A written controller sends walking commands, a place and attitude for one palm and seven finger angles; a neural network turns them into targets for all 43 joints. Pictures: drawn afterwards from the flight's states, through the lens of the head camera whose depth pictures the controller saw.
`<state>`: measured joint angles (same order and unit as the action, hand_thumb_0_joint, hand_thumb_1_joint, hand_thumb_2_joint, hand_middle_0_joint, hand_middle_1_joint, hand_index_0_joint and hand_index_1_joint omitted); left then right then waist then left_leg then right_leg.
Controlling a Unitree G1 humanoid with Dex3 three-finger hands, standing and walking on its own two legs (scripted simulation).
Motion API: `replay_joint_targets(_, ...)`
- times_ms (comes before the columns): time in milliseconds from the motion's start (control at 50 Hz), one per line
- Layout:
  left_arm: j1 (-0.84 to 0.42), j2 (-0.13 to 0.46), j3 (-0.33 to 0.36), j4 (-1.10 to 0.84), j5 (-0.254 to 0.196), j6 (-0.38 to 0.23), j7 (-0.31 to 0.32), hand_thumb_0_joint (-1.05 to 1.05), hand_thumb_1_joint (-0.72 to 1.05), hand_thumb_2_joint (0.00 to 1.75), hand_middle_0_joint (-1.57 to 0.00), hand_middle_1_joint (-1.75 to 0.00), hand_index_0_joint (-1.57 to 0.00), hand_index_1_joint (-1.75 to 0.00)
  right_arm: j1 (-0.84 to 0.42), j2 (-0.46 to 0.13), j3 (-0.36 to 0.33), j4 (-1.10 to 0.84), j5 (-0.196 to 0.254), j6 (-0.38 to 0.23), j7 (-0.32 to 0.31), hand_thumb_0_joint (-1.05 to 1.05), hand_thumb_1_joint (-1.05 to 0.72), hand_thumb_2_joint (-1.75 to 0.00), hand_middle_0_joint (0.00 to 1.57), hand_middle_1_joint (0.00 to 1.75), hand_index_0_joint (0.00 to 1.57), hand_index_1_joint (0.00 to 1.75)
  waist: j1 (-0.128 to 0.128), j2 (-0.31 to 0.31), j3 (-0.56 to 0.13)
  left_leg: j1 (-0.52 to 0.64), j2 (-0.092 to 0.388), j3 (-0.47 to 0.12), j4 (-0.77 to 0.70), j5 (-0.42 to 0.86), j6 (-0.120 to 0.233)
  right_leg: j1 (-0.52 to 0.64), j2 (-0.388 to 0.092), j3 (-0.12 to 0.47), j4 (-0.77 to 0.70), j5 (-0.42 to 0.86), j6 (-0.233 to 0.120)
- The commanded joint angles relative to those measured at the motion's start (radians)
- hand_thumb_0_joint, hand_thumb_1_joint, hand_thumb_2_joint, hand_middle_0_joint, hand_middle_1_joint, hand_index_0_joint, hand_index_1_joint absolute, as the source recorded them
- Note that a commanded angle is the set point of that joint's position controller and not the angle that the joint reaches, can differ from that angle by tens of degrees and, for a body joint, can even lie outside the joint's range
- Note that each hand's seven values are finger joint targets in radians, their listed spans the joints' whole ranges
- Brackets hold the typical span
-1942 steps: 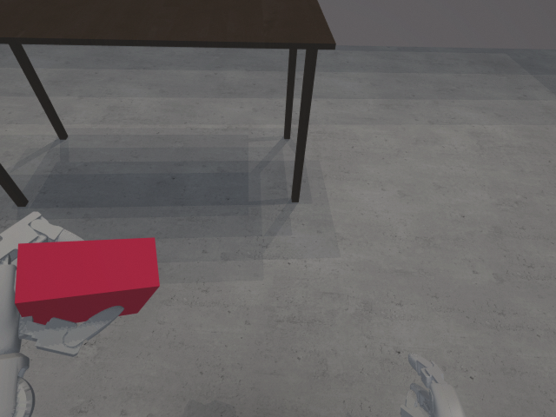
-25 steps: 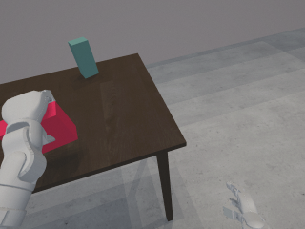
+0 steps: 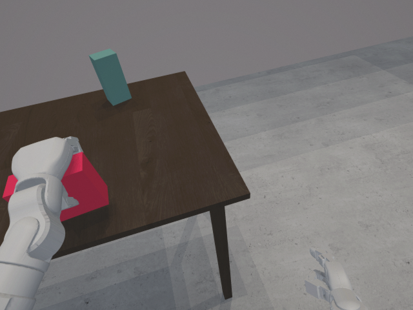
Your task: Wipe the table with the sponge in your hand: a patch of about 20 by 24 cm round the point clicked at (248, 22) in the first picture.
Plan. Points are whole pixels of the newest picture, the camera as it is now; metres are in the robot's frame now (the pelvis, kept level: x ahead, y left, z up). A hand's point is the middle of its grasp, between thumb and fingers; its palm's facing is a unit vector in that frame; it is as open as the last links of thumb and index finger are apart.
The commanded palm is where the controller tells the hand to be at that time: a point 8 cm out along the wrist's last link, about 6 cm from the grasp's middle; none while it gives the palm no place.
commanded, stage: lower the sponge onto the table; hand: left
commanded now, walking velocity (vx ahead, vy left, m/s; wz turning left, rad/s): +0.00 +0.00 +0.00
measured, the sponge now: (67, 196) +0.26 +0.33 +0.11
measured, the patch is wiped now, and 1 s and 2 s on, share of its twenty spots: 0.00 0.05 0.35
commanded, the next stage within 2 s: wipe forward along the first lane in 0.40 s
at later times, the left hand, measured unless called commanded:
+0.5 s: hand (69, 186) +0.27 +0.31 +0.13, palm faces +0.05 -0.03 -1.00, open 9.6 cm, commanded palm +0.24 +0.32 +0.20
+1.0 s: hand (75, 172) +0.32 +0.34 +0.12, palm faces -0.05 +0.01 -1.00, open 9.6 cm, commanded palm +0.30 +0.34 +0.18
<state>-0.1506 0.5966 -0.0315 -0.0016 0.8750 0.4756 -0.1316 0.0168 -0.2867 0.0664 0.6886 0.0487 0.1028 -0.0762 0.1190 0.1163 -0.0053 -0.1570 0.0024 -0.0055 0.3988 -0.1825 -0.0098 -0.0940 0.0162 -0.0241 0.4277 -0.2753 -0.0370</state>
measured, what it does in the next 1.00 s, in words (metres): stands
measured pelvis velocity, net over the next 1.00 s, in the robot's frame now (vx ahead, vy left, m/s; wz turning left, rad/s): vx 0.01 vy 0.00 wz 0.01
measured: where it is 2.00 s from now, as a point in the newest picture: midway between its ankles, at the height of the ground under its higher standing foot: outside the picture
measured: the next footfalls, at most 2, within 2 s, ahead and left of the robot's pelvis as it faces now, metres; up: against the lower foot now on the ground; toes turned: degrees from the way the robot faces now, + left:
none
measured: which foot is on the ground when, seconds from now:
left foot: down 0.00-1.00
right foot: down 0.00-1.00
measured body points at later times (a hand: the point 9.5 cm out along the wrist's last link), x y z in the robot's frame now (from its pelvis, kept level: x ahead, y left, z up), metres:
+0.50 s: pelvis +0.00 +0.00 +0.00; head -0.01 -0.05 +0.45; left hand +0.26 +0.31 +0.19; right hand +0.24 -0.21 -0.09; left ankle +0.02 +0.13 -0.74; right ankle -0.02 -0.09 -0.74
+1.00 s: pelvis +0.01 +0.00 +0.00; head +0.01 -0.03 +0.45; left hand +0.31 +0.33 +0.17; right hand +0.21 -0.24 -0.11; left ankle +0.02 +0.13 -0.74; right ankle -0.02 -0.09 -0.74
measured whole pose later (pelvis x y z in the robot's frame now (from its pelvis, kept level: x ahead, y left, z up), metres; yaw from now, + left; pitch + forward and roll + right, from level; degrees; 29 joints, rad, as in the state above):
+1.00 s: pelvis +0.01 +0.00 +0.00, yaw +1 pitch -1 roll +0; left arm -0.29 0.60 -0.01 0.32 0.94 0.25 -0.08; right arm 0.09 -0.30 0.03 0.73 0.04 0.07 -0.11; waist 0.08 0.08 0.00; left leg -0.21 0.00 -0.02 0.42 -0.20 -0.01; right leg -0.13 0.01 -0.04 0.42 -0.28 -0.03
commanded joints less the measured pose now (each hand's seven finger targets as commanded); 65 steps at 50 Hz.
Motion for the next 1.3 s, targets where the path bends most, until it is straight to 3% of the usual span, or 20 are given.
replay_joint_targets(0, -0.257, 0.273, 0.14, -0.197, 0.031, -0.008, -0.006, 0.0, 0.1, 1.3, -1.2, -1.6, -1.2, -1.6, -0.229, -0.107, -0.039, -0.191, -0.006, -0.054, -0.012, 0.0, -0.9, -0.9, 0.2, 0.3, 0.2, 0.3, -0.008, -0.094, -0.214, 0.066, -0.059, 0.03, -0.01, 0.219, 0.052, 0.042, 0.015, 0.033, -0.052, 0.279, 0.002)
replay_joint_targets(40, -0.267, 0.329, 0.187, -0.207, 0.036, -0.03, -0.008, 0.0, 0.1, 1.3, -1.2, -1.6, -1.2, -1.6, -0.218, -0.112, -0.038, -0.193, -0.01, -0.06, -0.019, 0.0, -0.9, -0.9, 0.2, 0.3, 0.2, 0.3, -0.006, -0.074, -0.222, 0.076, -0.057, 0.025, -0.003, 0.206, 0.053, 0.031, 0.02, 0.047, -0.057, 0.251, -0.004)
replay_joint_targets(140, -0.284, 0.331, 0.209, -0.274, 0.044, -0.124, 0.033, 0.0, 0.1, 1.3, -1.2, -1.6, -1.2, -1.6, -0.199, -0.101, -0.044, -0.191, -0.018, -0.078, -0.029, 0.0, -0.9, -0.9, 0.2, 0.3, 0.2, 0.3, -0.002, -0.016, -0.228, 0.102, -0.062, 0.019, -0.001, 0.218, 0.05, 0.024, 0.026, 0.047, -0.062, 0.233, -0.014)
replay_joint_targets(180, -0.282, 0.288, 0.189, -0.238, 0.043, -0.146, 0.062, 0.0, 0.1, 1.3, -1.2, -1.6, -1.2, -1.6, -0.183, -0.09, -0.047, -0.175, -0.018, -0.087, -0.03, 0.0, -0.9, -0.9, 0.2, 0.3, 0.2, 0.3, -0.008, -0.011, -0.194, 0.094, -0.063, 0.022, -0.004, 0.221, 0.048, 0.012, 0.026, 0.025, -0.065, 0.228, -0.012)
replay_joint_targets(240, -0.287, 0.327, 0.231, -0.202, 0.052, -0.135, 0.097, 0.0, 0.1, 1.3, -1.2, -1.6, -1.2, -1.6, -0.186, -0.099, -0.049, -0.171, -0.019, -0.082, -0.026, 0.0, -0.9, -0.9, 0.2, 0.3, 0.2, 0.3, 0.008, -0.006, -0.203, 0.085, -0.062, 0.016, -0.012, 0.21, 0.04, 0.019, 0.031, 0.044, -0.069, 0.207, -0.023)
replay_joint_targets(260, -0.297, 0.285, 0.195, -0.172, 0.053, -0.131, 0.104, 0.0, 0.1, 1.3, -1.2, -1.6, -1.2, -1.6, -0.188, -0.093, -0.047, -0.163, -0.016, -0.083, -0.025, 0.0, -0.9, -0.9, 0.2, 0.3, 0.2, 0.3, -0.005, -0.017, -0.191, 0.076, -0.061, 0.027, -0.013, 0.202, 0.039, 0.013, 0.024, 0.03, -0.071, 0.198, -0.017)
replay_joint_targets(340, -0.273, 0.288, 0.2, -0.198, 0.048, -0.095, 0.114, 0.0, 0.1, 1.3, -1.2, -1.6, -1.2, -1.6, -0.21, -0.1, -0.051, -0.175, -0.013, -0.076, -0.017, 0.0, -0.9, -0.9, 0.2, 0.3, 0.2, 0.3, 0.015, 0.013, -0.242, 0.086, -0.062, 0.019, -0.022, 0.235, 0.037, 0.053, 0.028, 0.043, -0.059, 0.242, -0.026)
replay_joint_targets(360, -0.269, 0.229, 0.147, -0.181, 0.045, -0.09, 0.109, 0.0, 0.1, 1.3, -1.2, -1.6, -1.2, -1.6, -0.21, -0.092, -0.049, -0.169, -0.012, -0.078, -0.016, 0.0, -0.9, -0.9, 0.2, 0.3, 0.2, 0.3, -0.001, -0.026, -0.233, 0.084, -0.061, 0.029, -0.018, 0.24, 0.04, 0.048, 0.022, 0.026, -0.055, 0.256, -0.016)
replay_joint_targets(480, -0.189, 0.244, 0.157, -0.138, 0.043, -0.052, 0.07, 0.0, 0.1, 1.3, -1.2, -1.6, -1.2, -1.6, -0.206, -0.105, -0.048, -0.164, -0.011, -0.062, -0.017, 0.0, -0.9, -0.9, 0.2, 0.3, 0.2, 0.3, -0.007, -0.108, -0.176, 0.058, -0.055, 0.029, -0.025, 0.206, 0.045, 0.033, 0.023, 0.026, -0.065, 0.246, -0.005)
replay_joint_targets(540, -0.289, 0.312, 0.187, -0.115, 0.063, -0.064, 0.067, 0.0, 0.1, 1.3, -1.2, -1.6, -1.2, -1.6, -0.204, -0.115, -0.044, -0.163, -0.013, -0.064, -0.027, 0.0, -0.9, -0.9, 0.2, 0.3, 0.2, 0.3, -0.014, -0.09, -0.175, 0.063, -0.055, 0.028, -0.024, 0.168, 0.045, 0.005, 0.025, 0.04, -0.078, 0.194, -0.008)
replay_joint_targets(560, -0.306, 0.287, 0.166, -0.086, 0.068, -0.079, 0.067, 0.0, 0.1, 1.3, -1.2, -1.6, -1.2, -1.6, -0.199, -0.108, -0.042, -0.156, -0.013, -0.069, -0.03, 0.0, -0.9, -0.9, 0.2, 0.3, 0.2, 0.3, -0.022, -0.103, -0.16, 0.056, -0.058, 0.033, -0.021, 0.167, 0.047, -0.001, 0.021, 0.026, -0.078, 0.192, -0.004)
replay_joint_targets(640, -0.402, 0.322, 0.18, -0.1, 0.082, -0.149, 0.082, 0.0, 0.1, 1.3, -1.2, -1.6, -1.2, -1.6, -0.177, -0.109, -0.049, -0.152, -0.017, -0.08, -0.042, 0.0, -0.9, -0.9, 0.2, 0.3, 0.2, 0.3, -0.022, -0.012, -0.22, 0.091, -0.064, 0.028, -0.017, 0.178, 0.046, 0.005, 0.027, 0.034, -0.079, 0.195, -0.015)
replay_joint_targets(700, -0.398, 0.282, 0.154, 0.045, 0.076, -0.176, 0.088, 0.0, 0.1, 1.3, -1.2, -1.6, -1.2, -1.6, -0.138, -0.109, -0.056, -0.116, -0.016, -0.084, -0.045, 0.0, -0.9, -0.9, 0.2, 0.3, 0.2, 0.3, -0.041, -0.045, -0.167, 0.063, -0.064, 0.032, -0.019, 0.166, 0.042, -0.017, 0.024, 0.014, -0.084, 0.198, -0.009)
replay_joint_targets(760, -0.44, 0.264, 0.127, 0.078, 0.073, -0.185, 0.085, 0.0, 0.1, 1.3, -1.2, -1.6, -1.2, -1.6, -0.134, -0.112, -0.057, -0.123, -0.012, -0.086, -0.046, 0.0, -0.9, -0.9, 0.2, 0.3, 0.2, 0.3, -0.043, -0.041, -0.192, 0.056, -0.064, 0.035, -0.017, 0.158, 0.043, -0.011, 0.017, 0.012, -0.079, 0.195, -0.008)
replay_joint_targets(840, -0.505, 0.335, 0.171, 0.127, 0.091, -0.209, 0.088, 0.0, 0.1, 1.3, -1.2, -1.6, -1.2, -1.6, -0.112, -0.124, -0.064, -0.118, -0.014, -0.084, -0.047, 0.0, -0.9, -0.9, 0.2, 0.3, 0.2, 0.3, -0.041, -0.044, -0.236, 0.047, -0.064, 0.028, -0.013, 0.17, 0.042, 0.005, 0.021, 0.019, -0.072, 0.213, -0.013)
replay_joint_targets(860, -0.504, 0.283, 0.129, 0.136, 0.092, -0.219, 0.089, 0.0, 0.1, 1.3, -1.2, -1.6, -1.2, -1.6, -0.104, -0.117, -0.064, -0.118, -0.014, -0.089, -0.046, 0.0, -0.9, -0.9, 0.2, 0.3, 0.2, 0.3, -0.048, -0.049, -0.235, 0.047, -0.067, 0.035, -0.007, 0.181, 0.047, 0.002, 0.017, 0.008, -0.065, 0.229, -0.009)
replay_joint_targets(940, -0.439, 0.312, 0.174, 0.175, 0.083, -0.227, 0.085, 0.0, 0.1, 1.3, -1.2, -1.6, -1.2, -1.6, -0.088, -0.131, -0.076, -0.119, -0.012, -0.074, -0.038, 0.0, -0.9, -0.9, 0.2, 0.3, 0.2, 0.3, -0.033, -0.067, -0.256, 0.033, -0.063, 0.028, 0.004, 0.226, 0.045, 0.03, 0.02, 0.012, -0.047, 0.298, -0.013)
replay_joint_targets(960, -0.466, 0.269, 0.136, 0.175, 0.08, -0.234, 0.086, 0.0, 0.1, 1.3, -1.2, -1.6, -1.2, -1.6, -0.081, -0.127, -0.078, -0.115, -0.01, -0.075, -0.037, 0.0, -0.9, -0.9, 0.2, 0.3, 0.2, 0.3, -0.048, -0.071, -0.258, 0.038, -0.062, 0.036, 0.007, 0.224, 0.047, 0.018, 0.018, 0.004, -0.042, 0.299, -0.007)
replay_joint_targets(1040, -0.451, 0.308, 0.179, 0.211, 0.079, -0.236, 0.098, 0.0, 0.1, 1.3, -1.2, -1.6, -1.2, -1.6, -0.063, -0.139, -0.084, -0.112, -0.011, -0.068, -0.033, 0.0, -0.9, -0.9, 0.2, 0.3, 0.2, 0.3, -0.037, -0.078, -0.243, 0.023, -0.058, 0.031, 0.006, 0.234, 0.046, 0.017, 0.021, 0.004, -0.04, 0.312, -0.011)
replay_joint_targets(1280, -0.558, 0.298, 0.131, 0.378, 0.124, -0.245, 0.099, 0.0, 0.1, 1.3, -1.2, -1.6, -1.2, -1.6, -0.005, -0.147, -0.094, -0.081, -0.006, -0.048, -0.033, 0.0, -0.9, -0.9, 0.2, 0.3, 0.2, 0.3, -0.068, -0.085, -0.236, -0.001, -0.058, 0.035, 0.021, 0.219, 0.05, -0.029, 0.023, -0.001, -0.032, 0.301, -0.01)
